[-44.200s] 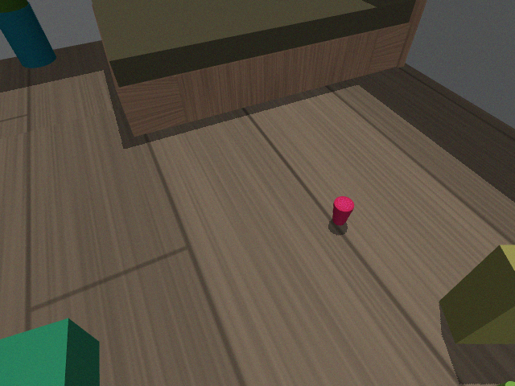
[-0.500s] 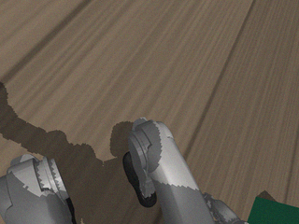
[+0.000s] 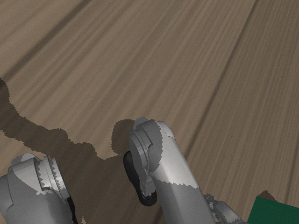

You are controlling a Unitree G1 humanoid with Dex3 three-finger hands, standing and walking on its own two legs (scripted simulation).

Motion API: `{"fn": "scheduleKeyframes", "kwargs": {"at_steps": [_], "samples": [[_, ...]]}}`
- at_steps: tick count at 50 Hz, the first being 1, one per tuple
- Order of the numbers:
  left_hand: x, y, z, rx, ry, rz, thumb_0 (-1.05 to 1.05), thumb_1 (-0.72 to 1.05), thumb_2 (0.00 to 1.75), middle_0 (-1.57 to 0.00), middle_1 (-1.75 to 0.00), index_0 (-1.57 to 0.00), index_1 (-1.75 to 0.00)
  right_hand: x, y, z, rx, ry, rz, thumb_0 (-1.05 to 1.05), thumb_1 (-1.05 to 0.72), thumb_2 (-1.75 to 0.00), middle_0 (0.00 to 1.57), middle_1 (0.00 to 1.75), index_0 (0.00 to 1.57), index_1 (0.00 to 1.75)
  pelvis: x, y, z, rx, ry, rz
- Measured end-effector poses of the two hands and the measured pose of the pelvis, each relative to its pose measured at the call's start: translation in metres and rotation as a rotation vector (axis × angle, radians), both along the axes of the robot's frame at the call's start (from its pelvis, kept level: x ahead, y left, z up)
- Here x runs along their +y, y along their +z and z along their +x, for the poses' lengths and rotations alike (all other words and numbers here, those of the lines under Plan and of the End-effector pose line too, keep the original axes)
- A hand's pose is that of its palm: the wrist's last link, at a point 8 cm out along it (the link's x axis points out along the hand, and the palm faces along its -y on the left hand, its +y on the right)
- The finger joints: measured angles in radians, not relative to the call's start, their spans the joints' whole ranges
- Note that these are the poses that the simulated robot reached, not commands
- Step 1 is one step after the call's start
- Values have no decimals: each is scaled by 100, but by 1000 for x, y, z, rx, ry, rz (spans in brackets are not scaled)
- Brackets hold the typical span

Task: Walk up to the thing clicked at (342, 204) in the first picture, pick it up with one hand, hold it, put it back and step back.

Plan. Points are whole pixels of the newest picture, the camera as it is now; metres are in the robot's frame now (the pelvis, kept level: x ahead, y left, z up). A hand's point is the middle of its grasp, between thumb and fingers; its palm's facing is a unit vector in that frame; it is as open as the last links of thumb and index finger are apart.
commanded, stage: settle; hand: left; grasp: from above
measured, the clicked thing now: out of the picture +0.49 +0.33 -0.25
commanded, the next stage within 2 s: lift in 1.02 s
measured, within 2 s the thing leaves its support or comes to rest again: leaves its support in 0.56 s
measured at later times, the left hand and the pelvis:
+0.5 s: hand out of the picture +0.48 +0.34 -0.20, palm faces -0.40 -0.09 -0.91, open 11.6 cm; pelvis +0.00 +0.00 +0.00, yaw +0 degrees
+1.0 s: hand out of the picture +0.47 +0.34 -0.11, palm faces -0.47 -0.08 -0.88, open 11.5 cm; pelvis +0.00 +0.00 +0.05, yaw +4 degrees
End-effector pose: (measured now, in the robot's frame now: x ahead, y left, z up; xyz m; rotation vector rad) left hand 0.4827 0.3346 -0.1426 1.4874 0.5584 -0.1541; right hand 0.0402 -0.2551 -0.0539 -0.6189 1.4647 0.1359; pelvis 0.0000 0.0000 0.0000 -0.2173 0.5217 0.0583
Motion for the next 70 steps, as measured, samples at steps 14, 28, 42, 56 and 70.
{"fn": "scheduleKeyframes", "kwargs": {"at_steps": [14,28,42,56,70], "samples": [[1,0,0,-6,1,-2,-1,-32,102,-38,-119,-28,-117,0,4,-4,-2,2,-5,0,-93,-91,20,30,20,30,0,0,-2,-6,1,-4],[0,10,-3,-44,-1,14,1,-27,94,-38,-117,-34,-112,-8,7,3,1,-69,-16,0,-94,-91,20,30,20,30,1,5,4,52,10,-2],[-1,63,-9,16,-14,7,4,-22,81,-51,-108,-40,-98,-16,16,58,-108,-92,-14,0,-93,-91,20,30,20,30,-1,35,5,97,42,25],[7,96,-12,34,-25,5,3,-26,83,-56,-105,-44,-96,-15,21,46,-87,-119,-9,0,-93,-90,20,30,20,30,-3,48,0,97,52,43],[6,132,-27,24,-9,-32,3,-26,85,-54,-106,-42,-97,-10,39,27,-67,-225,-18,0,-94,-91,20,30,20,30,1,70,-2,116,62,53]]}}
